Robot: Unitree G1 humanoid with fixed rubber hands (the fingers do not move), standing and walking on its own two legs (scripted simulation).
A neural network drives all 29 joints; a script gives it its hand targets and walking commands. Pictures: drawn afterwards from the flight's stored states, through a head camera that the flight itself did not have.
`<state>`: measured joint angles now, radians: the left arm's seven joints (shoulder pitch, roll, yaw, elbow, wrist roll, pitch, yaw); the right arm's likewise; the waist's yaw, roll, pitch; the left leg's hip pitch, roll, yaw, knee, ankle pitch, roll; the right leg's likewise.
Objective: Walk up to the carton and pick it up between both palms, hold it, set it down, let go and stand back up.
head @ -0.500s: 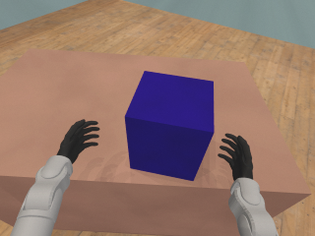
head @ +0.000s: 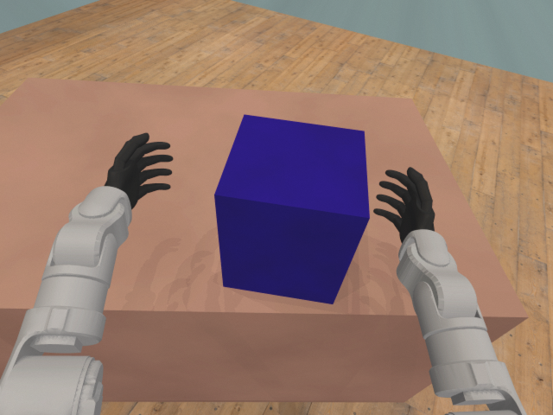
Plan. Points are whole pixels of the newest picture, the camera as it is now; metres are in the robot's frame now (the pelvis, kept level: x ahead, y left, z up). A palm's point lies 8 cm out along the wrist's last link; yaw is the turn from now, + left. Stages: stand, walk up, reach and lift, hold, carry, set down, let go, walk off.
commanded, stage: reach and lift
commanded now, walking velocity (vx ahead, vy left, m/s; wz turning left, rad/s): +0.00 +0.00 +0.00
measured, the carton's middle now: (290, 212) +0.46 -0.03 +0.02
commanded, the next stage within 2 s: none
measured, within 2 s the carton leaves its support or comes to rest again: neither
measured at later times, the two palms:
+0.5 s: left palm (139, 132) +0.44 +0.19 +0.19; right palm (426, 180) +0.40 -0.20 +0.17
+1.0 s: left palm (155, 133) +0.46 +0.18 +0.17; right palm (409, 173) +0.42 -0.19 +0.16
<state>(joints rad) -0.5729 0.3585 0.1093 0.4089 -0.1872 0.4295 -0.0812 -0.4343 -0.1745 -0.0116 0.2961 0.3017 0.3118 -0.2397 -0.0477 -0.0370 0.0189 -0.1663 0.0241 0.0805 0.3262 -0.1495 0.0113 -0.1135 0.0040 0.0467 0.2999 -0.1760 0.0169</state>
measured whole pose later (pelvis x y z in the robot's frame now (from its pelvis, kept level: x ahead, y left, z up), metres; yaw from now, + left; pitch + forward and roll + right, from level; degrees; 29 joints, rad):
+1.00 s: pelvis +0.00 -0.01 +0.00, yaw +2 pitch +5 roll -1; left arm -1.12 0.39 -0.01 1.27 -0.19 0.13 -0.05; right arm -0.97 -0.16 0.03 1.03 0.34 0.18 -0.25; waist -0.14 -0.02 -0.10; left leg -0.32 0.04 0.03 0.37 -0.15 0.00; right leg -0.23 0.02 0.00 0.30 -0.17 0.01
